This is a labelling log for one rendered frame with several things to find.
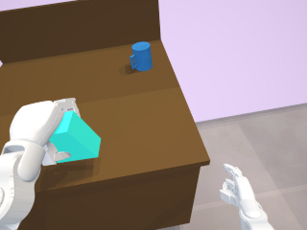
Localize robot left forearm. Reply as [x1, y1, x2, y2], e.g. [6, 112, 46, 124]
[0, 140, 46, 230]

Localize sponge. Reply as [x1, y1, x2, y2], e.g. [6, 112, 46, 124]
[49, 110, 101, 163]

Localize robot left hand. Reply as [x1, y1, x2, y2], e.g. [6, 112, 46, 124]
[10, 98, 81, 166]

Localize robot right hand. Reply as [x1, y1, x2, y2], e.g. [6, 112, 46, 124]
[220, 163, 256, 207]

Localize table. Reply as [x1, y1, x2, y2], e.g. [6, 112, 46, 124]
[0, 0, 211, 230]

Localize robot right forearm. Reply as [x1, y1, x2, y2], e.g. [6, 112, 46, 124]
[238, 198, 274, 230]

